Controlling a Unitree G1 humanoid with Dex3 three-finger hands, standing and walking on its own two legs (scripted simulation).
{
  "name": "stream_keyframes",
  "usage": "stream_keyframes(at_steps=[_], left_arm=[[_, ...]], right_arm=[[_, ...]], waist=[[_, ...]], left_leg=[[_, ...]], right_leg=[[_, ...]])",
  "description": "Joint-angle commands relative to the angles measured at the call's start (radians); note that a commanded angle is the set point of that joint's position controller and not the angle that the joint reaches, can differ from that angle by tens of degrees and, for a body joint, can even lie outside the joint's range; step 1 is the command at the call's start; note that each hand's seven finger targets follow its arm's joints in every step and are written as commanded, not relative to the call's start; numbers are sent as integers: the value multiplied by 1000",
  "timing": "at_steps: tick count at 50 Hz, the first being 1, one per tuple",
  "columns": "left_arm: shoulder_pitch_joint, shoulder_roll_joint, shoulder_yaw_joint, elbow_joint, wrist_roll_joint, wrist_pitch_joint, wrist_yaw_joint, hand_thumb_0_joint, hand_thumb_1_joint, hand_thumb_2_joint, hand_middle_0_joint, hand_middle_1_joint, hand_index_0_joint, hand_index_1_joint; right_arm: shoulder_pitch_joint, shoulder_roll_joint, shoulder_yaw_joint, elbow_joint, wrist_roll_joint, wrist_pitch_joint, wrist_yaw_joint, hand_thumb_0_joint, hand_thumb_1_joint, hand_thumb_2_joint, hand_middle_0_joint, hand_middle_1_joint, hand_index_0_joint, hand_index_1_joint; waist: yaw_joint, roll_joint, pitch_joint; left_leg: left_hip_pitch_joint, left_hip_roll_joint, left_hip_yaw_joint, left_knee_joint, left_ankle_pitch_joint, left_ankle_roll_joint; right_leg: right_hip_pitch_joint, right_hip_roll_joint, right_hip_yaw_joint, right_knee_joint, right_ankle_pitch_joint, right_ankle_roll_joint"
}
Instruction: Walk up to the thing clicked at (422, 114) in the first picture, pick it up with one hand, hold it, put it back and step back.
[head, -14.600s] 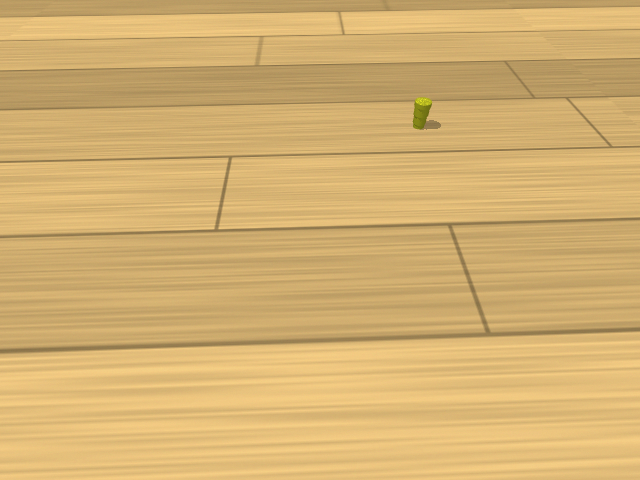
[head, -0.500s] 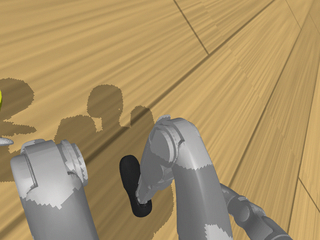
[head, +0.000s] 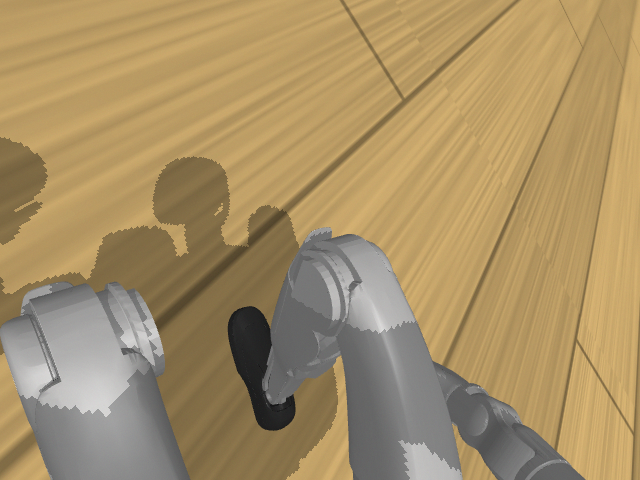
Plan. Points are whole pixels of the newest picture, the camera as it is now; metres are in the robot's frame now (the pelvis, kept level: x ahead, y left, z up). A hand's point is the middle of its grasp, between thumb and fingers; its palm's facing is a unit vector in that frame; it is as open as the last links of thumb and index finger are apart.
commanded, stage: close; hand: left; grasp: from the side
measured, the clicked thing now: out of the picture +0.44 +0.28 -0.21
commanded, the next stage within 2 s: settle in 0.04 s
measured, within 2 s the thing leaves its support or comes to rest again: leaves its support in 0.40 s
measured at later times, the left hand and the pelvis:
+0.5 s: hand out of the picture +0.44 +0.29 -0.17, palm faces +0.39 -0.92 +0.01, open 12.0 cm; pelvis +0.00 +0.00 +0.00, yaw +0 degrees
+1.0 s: hand out of the picture +0.41 +0.31 -0.04, palm faces +0.35 -0.94 -0.03, open 12.1 cm; pelvis +0.01 -0.01 +0.03, yaw +5 degrees
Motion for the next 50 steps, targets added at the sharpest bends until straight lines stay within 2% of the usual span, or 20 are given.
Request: stream_keyframes(at_steps=[1,3,7,10,14,19,20,22,26,31,34,37,42,43,44,45,46,47,48,50], left_arm=[[-221,145,-2,-126,3,-66,2,0,259,870,-866,-883,-856,-892],[-229,138,-9,-127,0,-67,0,0,249,918,-894,-932,-886,-942],[-241,156,-5,-124,3,-64,7,0,241,1027,-1002,-1061,-995,-1073],[-227,153,1,-111,1,-62,8,0,263,1168,-1091,-1193,-1071,-1224],[-229,158,-8,-142,6,-58,-1,0,269,1218,-1137,-1252,-1117,-1283],[-231,158,21,-212,-12,-52,-2,0,191,1236,-1169,-1290,-1150,-1323],[-235,176,34,-236,-12,-50,-2,0,192,1226,-1181,-1294,-1163,-1326],[-224,167,31,-252,-5,-35,-5,0,147,1241,-1196,-1313,-1179,-1346],[-221,138,0,-354,1,0,-24,0,145,1259,-1226,-1344,-1208,-1378],[-171,58,-42,-454,-21,76,-56,0,130,1267,-1264,-1378,-1251,-1408],[-168,38,-34,-515,-43,123,-64,0,124,1277,-1278,-1391,-1266,-1421],[-185,15,-54,-587,-50,166,-78,0,129,1280,-1281,-1402,-1271,-1430],[-207,-67,-110,-691,-52,237,-112,0,152,1253,-1283,-1384,-1275,-1409],[-199,-71,-94,-693,-57,253,-115,0,141,1249,-1280,-1386,-1274,-1409],[-181,-94,-106,-680,-61,271,-123,0,133,1246,-1282,-1381,-1274,-1406],[-170,-101,-91,-681,-65,286,-122,0,112,1250,-1282,-1382,-1273,-1409],[-199,-109,-93,-725,-75,294,-124,0,101,1252,-1292,-1395,-1284,-1421],[-173,-127,-92,-706,-81,307,-129,0,124,1251,-1286,-1387,-1278,-1413],[-213,-141,-114,-732,-81,317,-134,0,117,1239,-1273,-1376,-1267,-1400],[-212,-134,-106,-764,-76,339,-139,0,93,1230,-1263,-1371,-1256,-1396]], right_arm=[[29,-369,-127,-3,-4,11,-22,0,-894,-900,199,299,199,299],[35,-367,-125,0,-8,11,-20,0,-890,-899,199,299,199,299],[36,-372,-120,1,-8,13,-21,0,-896,-901,199,299,199,299],[40,-373,-118,-1,-8,16,-20,0,-921,-911,199,300,199,300],[36,-374,-122,-6,-4,20,-20,0,-922,-911,199,300,199,300],[56,-374,-135,2,0,21,-17,0,-926,-912,199,300,199,300],[55,-375,-137,-1,3,23,-16,0,-925,-911,199,300,199,300],[69,-369,-149,2,4,28,-15,0,-923,-910,199,300,199,300],[79,-359,-178,12,19,30,-13,0,-922,-910,199,300,199,300],[123,-352,-228,19,49,37,-13,0,-920,-908,199,300,199,300],[136,-335,-255,14,78,36,-13,0,-910,-905,199,300,199,300],[146,-323,-288,4,106,35,-14,0,-907,-904,199,300,199,300],[195,-293,-344,9,149,30,-16,0,-905,-903,199,300,199,300],[205,-294,-358,3,157,30,-18,0,-902,-902,200,300,199,300],[207,-285,-364,11,169,31,-20,0,-903,-902,199,300,199,300],[220,-278,-374,18,177,33,-21,0,-904,-902,199,300,199,300],[213,-281,-388,2,182,29,-24,0,-903,-902,199,300,199,300],[229,-275,-395,13,192,30,-25,0,-899,-901,199,300,199,300],[226,-269,-401,5,197,29,-26,0,-898,-901,200,300,199,300],[245,-248,-421,14,209,30,-31,0,-901,-901,200,300,199,300]], waist=[[-136,552,-510],[-145,550,-525],[-141,568,-515],[-141,563,-530],[-133,580,-520],[-118,606,-558],[-109,607,-575],[-107,625,-595],[-89,654,-628],[-63,656,-682],[-35,639,-703],[-14,637,-710],[9,637,-766],[20,626,-774],[27,615,-749],[36,600,-743],[41,595,-765],[44,582,-770],[42,577,-778],[63,554,-814]], left_leg=[[364,68,52,-387,75,-46],[366,65,61,-373,81,-43],[367,67,52,-388,86,-48],[371,66,52,-386,94,-48],[374,68,50,-394,92,-49],[398,67,61,-392,125,-52],[400,69,59,-396,118,-52],[414,68,67,-401,118,-54],[418,63,87,-416,133,-55],[423,54,110,-437,138,-54],[390,48,122,-456,108,-47],[355,43,133,-483,35,-38],[361,31,156,-507,25,-33],[358,28,157,-517,16,-31],[348,28,155,-532,-6,-30],[343,27,156,-542,-36,-27],[336,24,163,-541,-40,-24],[338,20,168,-542,-28,-24],[330,18,173,-546,-43,-21],[310,11,198,-550,-52,-13]], right_leg=[[239,44,-102,-111,77,-71],[257,48,-99,-117,85,-69],[251,46,-106,-110,87,-71],[265,46,-110,-111,93,-71],[251,45,-109,-106,88,-74],[279,42,-98,-107,112,-74],[270,42,-99,-105,104,-75],[274,41,-96,-109,104,-77],[263,36,-84,-107,114,-82],[255,27,-67,-121,123,-85],[236,22,-50,-126,99,-89],[196,17,-36,-134,45,-93],[166,9,-8,-145,40,-101],[152,5,-4,-145,30,-102],[131,1,-1,-150,12,-102],[116,-1,4,-159,-13,-102],[122,0,12,-162,-16,-104],[124,-4,15,-166,-8,-103],[115,-4,21,-169,-22,-105],[143,-5,39,-192,-42,-105]])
